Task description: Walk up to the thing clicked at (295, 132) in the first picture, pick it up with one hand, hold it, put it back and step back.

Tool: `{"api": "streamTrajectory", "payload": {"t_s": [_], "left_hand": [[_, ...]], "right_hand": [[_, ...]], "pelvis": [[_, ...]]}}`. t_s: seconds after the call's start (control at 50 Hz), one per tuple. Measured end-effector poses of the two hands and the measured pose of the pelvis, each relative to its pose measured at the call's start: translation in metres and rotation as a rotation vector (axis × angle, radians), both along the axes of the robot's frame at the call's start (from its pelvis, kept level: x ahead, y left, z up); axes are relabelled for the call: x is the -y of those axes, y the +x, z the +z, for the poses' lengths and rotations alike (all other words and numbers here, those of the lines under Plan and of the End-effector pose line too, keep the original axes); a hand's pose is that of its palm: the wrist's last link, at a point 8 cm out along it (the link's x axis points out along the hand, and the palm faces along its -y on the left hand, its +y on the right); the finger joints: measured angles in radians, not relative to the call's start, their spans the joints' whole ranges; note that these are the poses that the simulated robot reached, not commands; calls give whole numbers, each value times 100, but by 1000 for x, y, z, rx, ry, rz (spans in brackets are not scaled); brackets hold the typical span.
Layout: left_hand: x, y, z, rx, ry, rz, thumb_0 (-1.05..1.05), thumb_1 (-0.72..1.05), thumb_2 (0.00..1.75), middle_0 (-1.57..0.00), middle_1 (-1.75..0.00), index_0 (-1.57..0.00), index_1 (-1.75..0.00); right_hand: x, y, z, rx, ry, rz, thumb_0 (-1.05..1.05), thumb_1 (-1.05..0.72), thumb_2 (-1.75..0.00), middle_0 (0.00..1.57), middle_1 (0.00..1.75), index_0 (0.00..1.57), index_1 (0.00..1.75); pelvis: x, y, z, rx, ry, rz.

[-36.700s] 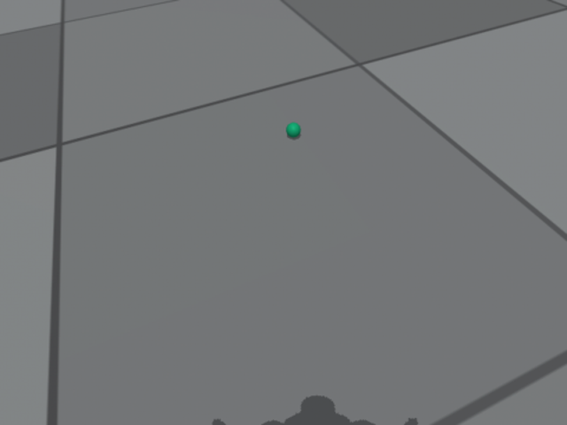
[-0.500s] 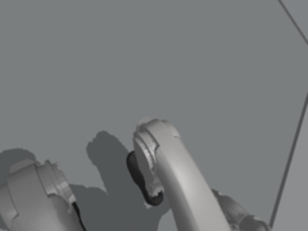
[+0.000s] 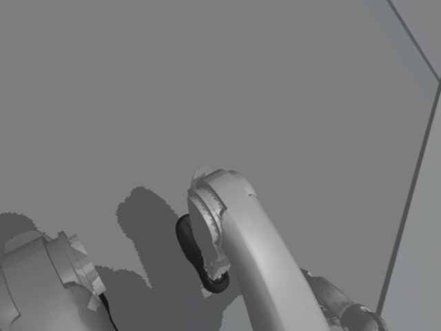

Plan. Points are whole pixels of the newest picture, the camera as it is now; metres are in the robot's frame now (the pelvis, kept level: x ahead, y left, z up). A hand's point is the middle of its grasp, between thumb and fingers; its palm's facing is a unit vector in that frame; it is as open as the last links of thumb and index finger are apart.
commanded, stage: open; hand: left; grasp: from above
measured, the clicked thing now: out of the picture +0.47 +0.36 -0.27
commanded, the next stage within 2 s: withdraw in 0.68 s
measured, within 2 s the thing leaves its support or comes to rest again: neither
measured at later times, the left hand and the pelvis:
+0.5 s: hand out of the picture +0.46 +0.34 -0.24, palm faces -0.42 -0.17 -0.89, open 13.7 cm; pelvis +0.00 +0.00 +0.00, yaw +0 degrees
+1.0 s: hand out of the picture +0.48 +0.35 -0.22, palm faces -0.34 -0.14 -0.93, open 14.0 cm; pelvis +0.00 +0.00 +0.00, yaw +0 degrees
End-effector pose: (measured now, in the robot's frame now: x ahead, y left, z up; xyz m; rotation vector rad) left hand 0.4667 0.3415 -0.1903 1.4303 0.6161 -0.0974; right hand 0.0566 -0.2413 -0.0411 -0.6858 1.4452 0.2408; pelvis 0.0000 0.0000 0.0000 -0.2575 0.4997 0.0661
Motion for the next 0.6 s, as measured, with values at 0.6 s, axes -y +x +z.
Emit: {"api": "streamTrajectory", "payload": {"t_s": [0.6], "left_hand": [[-1, -2, 4, -2, -1, -8, 0, -46, 92, -8, -109, -11, -106]], "right_hand": [[1, -5, 5, -2, -12, 5, 0, -91, -90, 20, 30, 20, 30]], "pelvis": [[-1, -4, 3, 12, -4, -3]]}}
